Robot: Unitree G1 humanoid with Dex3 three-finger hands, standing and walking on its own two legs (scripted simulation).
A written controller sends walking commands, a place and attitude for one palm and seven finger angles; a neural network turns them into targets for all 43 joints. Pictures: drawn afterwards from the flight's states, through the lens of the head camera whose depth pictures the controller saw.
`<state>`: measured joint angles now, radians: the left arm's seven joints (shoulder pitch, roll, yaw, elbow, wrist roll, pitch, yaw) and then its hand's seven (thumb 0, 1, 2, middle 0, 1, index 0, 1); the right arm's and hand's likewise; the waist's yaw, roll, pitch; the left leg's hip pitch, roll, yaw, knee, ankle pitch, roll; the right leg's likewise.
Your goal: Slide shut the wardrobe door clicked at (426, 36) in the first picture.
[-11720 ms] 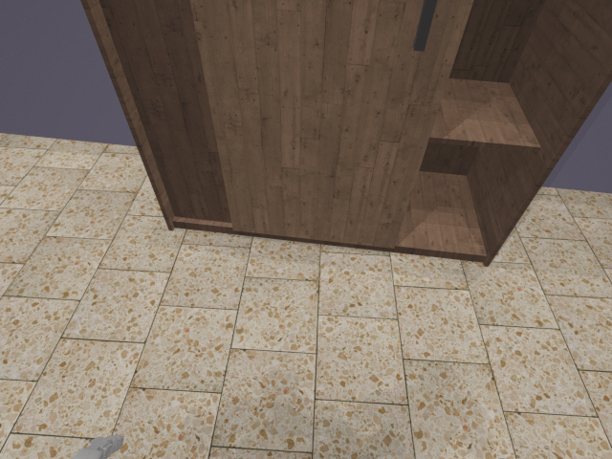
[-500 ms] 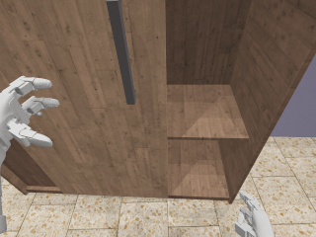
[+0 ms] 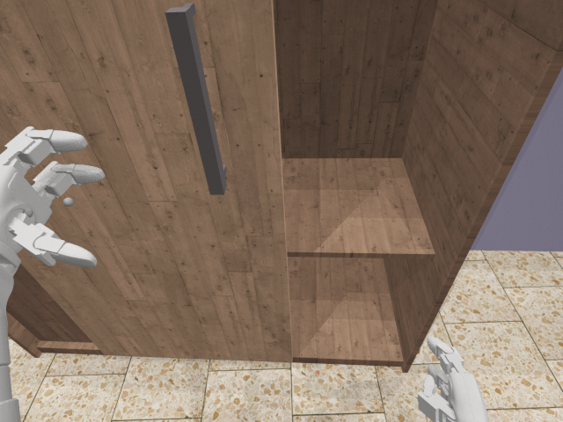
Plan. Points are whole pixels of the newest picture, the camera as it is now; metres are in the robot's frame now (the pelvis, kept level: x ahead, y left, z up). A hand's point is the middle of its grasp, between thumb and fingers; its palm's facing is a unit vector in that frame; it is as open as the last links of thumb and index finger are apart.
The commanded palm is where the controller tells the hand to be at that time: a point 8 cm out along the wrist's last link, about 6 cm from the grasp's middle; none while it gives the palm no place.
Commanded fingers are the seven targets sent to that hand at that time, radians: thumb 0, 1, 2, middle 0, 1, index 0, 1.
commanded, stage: move the hooked fingers beside the handle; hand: left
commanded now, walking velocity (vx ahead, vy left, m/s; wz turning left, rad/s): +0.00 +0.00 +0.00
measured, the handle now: (205, 110) +0.48 +0.16 +0.25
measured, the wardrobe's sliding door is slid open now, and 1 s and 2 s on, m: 0.38 0.38 0.38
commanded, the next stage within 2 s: none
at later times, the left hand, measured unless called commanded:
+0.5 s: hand (92, 180) +0.33 +0.28 +0.22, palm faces +0.12 -0.99 -0.07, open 14.0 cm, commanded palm +0.29 +0.31 +0.23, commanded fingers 0.00 -0.50 0.30 -0.30 -1.20 -0.30 -1.20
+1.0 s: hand (133, 167) +0.36 +0.23 +0.22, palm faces +0.06 -1.00 -0.03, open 14.0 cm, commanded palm +0.34 +0.28 +0.22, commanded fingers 0.00 -0.50 0.30 -0.30 -1.20 -0.30 -1.20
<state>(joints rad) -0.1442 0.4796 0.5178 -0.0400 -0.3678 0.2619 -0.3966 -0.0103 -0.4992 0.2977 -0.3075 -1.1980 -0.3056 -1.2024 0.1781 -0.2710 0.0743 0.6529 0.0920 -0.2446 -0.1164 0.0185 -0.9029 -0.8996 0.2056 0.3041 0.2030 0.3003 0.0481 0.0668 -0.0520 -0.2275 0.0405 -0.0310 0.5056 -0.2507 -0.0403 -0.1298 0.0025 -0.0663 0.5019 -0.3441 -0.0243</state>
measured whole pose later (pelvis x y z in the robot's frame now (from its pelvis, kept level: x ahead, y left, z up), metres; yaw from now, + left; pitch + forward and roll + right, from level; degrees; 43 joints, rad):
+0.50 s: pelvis +0.00 +0.01 +0.00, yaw +0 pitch +0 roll +0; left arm -0.33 0.49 0.45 0.16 -0.29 0.34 -0.32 -0.01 -0.50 0.30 -0.30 -1.20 -0.30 -1.20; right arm 0.19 -0.27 0.07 0.63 0.10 -0.19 -0.10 0.02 -0.90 -0.90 0.21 0.30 0.20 0.30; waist 0.03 0.07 -0.05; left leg -0.25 0.02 -0.02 0.51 -0.26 -0.02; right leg -0.15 -0.02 -0.05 0.50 -0.34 -0.01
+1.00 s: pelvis -0.01 +0.02 +0.00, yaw -1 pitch -1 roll +0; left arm -0.46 0.39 0.34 0.23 -0.25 0.28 -0.21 -0.01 -0.50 0.30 -0.30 -1.20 -0.30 -1.20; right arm 0.19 -0.26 0.07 0.67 0.07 -0.15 -0.10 0.02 -0.90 -0.90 0.21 0.30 0.20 0.30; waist 0.01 0.05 -0.03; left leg -0.25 0.02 -0.01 0.49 -0.23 -0.02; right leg -0.15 -0.02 -0.04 0.48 -0.31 0.00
